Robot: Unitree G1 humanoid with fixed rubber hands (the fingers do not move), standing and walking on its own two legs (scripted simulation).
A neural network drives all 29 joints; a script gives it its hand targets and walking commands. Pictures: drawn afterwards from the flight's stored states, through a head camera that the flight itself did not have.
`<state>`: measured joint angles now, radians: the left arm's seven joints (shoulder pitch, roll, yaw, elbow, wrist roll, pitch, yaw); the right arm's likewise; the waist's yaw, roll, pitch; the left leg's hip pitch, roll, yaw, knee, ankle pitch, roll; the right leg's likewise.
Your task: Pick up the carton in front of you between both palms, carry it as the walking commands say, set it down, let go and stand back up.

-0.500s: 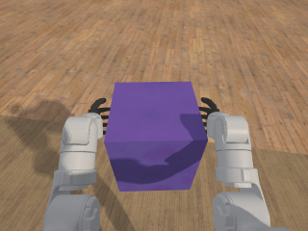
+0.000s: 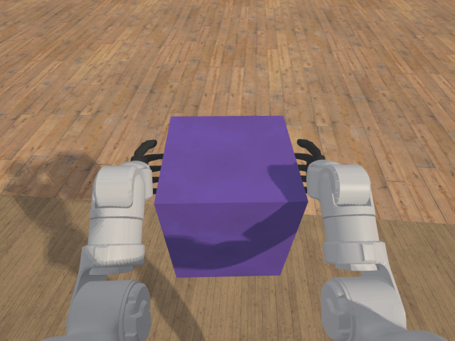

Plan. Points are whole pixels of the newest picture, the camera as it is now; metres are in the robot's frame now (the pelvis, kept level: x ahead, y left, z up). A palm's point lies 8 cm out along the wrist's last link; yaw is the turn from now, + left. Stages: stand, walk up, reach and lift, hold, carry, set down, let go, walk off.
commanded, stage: carry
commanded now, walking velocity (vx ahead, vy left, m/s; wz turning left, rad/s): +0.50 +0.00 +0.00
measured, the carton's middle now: (228, 199) +0.36 -0.02 +0.05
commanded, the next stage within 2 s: none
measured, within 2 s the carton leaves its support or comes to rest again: neither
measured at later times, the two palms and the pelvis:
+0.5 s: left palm (150, 112) +0.62 +0.16 +0.07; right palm (269, 104) +0.63 -0.14 +0.08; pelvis +0.27 +0.00 -0.05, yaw -1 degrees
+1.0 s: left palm (180, 64) +0.92 +0.10 +0.05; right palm (271, 62) +0.91 -0.20 +0.06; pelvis +0.56 -0.03 -0.09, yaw +1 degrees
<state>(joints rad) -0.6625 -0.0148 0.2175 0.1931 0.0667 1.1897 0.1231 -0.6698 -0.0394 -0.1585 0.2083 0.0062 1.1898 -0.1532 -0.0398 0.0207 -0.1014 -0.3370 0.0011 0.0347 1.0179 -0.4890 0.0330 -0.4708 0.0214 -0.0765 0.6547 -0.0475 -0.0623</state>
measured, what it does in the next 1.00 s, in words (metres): goes down: left foot 0.05 m lower, then right foot 0.05 m lower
